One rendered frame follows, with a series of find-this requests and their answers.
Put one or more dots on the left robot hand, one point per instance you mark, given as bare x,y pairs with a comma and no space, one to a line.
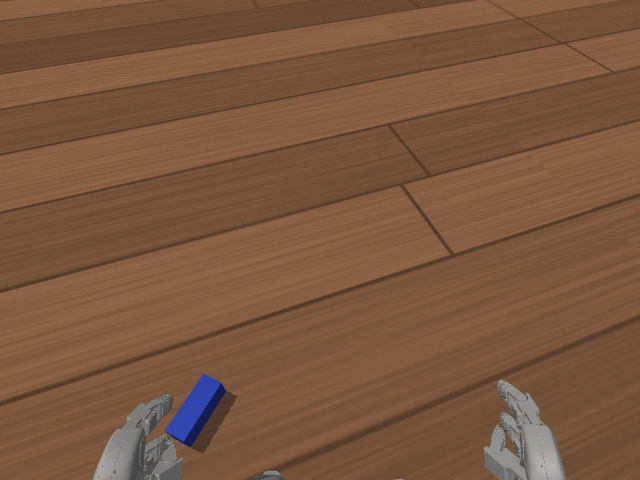
126,457

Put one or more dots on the carton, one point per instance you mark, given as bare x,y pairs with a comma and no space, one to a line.
196,410

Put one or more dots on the right robot hand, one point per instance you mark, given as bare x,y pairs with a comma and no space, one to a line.
534,443

